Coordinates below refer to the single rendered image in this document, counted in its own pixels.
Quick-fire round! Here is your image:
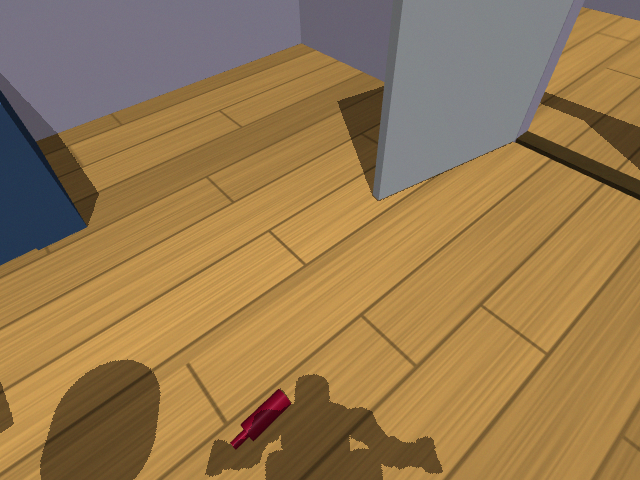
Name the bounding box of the sofa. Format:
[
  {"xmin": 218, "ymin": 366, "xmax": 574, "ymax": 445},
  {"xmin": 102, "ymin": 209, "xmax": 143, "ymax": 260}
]
[{"xmin": 0, "ymin": 90, "xmax": 87, "ymax": 265}]

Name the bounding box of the bottle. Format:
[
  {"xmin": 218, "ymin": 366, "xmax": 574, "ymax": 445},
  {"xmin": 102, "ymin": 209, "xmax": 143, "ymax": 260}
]
[{"xmin": 230, "ymin": 389, "xmax": 291, "ymax": 450}]

